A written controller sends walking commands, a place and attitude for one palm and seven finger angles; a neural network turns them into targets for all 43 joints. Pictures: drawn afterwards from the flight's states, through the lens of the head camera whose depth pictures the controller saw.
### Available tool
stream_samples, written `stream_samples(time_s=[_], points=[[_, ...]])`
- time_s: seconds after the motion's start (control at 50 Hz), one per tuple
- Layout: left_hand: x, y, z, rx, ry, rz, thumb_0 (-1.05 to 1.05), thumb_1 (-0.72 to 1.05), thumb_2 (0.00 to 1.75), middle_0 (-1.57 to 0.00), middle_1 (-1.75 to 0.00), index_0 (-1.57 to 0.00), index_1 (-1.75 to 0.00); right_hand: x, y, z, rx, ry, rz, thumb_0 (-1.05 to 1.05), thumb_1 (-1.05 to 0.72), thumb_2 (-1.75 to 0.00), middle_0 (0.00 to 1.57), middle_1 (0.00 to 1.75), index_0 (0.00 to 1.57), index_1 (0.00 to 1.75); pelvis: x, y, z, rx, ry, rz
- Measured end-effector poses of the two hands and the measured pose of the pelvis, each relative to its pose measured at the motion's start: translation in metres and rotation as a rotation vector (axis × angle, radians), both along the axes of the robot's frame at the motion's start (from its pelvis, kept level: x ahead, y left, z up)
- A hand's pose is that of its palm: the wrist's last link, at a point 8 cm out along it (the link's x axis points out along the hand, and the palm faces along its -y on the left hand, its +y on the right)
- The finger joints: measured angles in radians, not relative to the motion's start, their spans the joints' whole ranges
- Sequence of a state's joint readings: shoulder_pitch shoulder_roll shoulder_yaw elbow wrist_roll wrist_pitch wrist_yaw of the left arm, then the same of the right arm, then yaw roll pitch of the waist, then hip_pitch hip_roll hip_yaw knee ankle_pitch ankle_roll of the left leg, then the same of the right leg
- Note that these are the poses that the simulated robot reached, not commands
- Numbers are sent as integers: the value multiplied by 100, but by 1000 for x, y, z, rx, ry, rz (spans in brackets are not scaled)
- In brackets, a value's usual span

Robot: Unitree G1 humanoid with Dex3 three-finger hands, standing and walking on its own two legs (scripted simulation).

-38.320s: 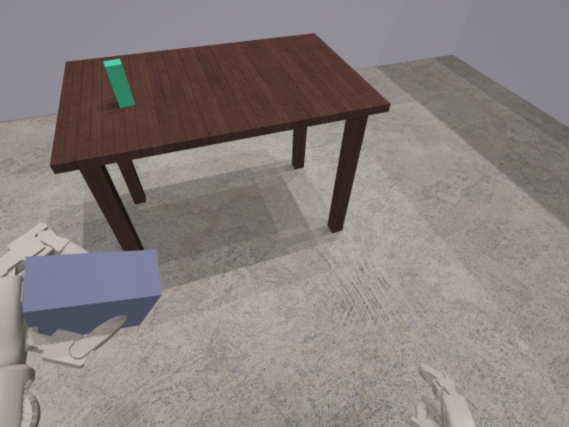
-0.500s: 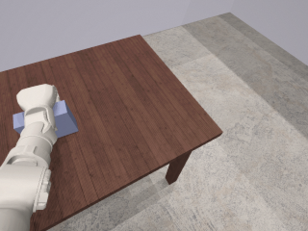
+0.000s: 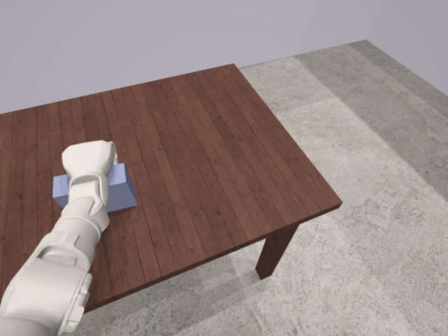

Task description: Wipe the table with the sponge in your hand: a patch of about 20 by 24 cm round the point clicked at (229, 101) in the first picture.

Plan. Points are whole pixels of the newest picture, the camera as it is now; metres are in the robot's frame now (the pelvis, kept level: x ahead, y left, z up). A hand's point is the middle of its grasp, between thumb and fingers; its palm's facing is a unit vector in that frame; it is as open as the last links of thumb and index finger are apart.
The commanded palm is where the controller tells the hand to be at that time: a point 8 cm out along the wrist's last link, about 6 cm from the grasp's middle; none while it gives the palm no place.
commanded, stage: wipe back along the middle lane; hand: left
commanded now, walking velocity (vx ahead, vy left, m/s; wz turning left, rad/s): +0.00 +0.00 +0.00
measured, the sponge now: (101, 196) +0.40 +0.28 -0.04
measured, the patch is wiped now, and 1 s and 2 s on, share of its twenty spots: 0.65 0.70 0.70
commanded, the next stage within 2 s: slide across to the third lane in 1.00 s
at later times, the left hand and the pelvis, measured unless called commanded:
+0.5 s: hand (105, 187) +0.39 +0.25 +0.02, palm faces -0.08 -0.01 -1.00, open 9.2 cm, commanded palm +0.35 +0.22 +0.07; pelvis +0.01 +0.01 +0.01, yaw +0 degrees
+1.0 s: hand (112, 215) +0.33 +0.22 +0.02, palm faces -0.06 -0.06 -1.00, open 9.2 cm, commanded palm +0.28 +0.21 +0.06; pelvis +0.01 -0.01 +0.01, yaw +0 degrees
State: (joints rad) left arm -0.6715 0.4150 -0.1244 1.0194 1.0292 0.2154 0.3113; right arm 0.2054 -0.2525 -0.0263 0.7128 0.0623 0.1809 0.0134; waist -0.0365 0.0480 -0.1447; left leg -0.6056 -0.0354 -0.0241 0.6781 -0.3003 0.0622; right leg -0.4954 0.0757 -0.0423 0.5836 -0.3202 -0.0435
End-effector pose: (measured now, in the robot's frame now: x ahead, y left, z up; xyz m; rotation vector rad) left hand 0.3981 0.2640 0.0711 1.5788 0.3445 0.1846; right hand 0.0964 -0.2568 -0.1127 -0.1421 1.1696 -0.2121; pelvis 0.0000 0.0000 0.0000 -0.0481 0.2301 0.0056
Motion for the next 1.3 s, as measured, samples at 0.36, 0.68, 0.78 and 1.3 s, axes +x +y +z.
stream_samples(time_s=[0.36, 0.68, 0.78, 1.3], points=[[-19, -13, 1, -8, -16, 1, 1, -47, 103, -83, -150, -84, -154, -3, 15, -3, 50, 18, -14, 1, -91, -89, 20, 30, 20, 30, 7, 6, 5, 5, -44, -6], [-45, -31, 2, -37, -31, 14, 2, -47, 103, -81, -153, -84, -152, 62, 18, 14, 73, -128, 59, 1, -91, -89, 20, 30, 20, 30, 16, 1, 8, 15, -86, -3], [-57, -37, 2, -41, -36, 18, 2, -47, 103, -81, -154, -84, -152, 80, 18, 21, 81, -174, 85, 1, -91, -89, 20, 30, 20, 30, 17, -3, 9, 19, -99, -2], [-114, -65, 2, -81, -16, 13, 2, -48, 103, -81, -154, -87, -149, 76, 6, 30, 76, -258, 104, 1, -91, -89, 20, 30, 20, 30, -7, -21, 11, 35, -177, -5]])
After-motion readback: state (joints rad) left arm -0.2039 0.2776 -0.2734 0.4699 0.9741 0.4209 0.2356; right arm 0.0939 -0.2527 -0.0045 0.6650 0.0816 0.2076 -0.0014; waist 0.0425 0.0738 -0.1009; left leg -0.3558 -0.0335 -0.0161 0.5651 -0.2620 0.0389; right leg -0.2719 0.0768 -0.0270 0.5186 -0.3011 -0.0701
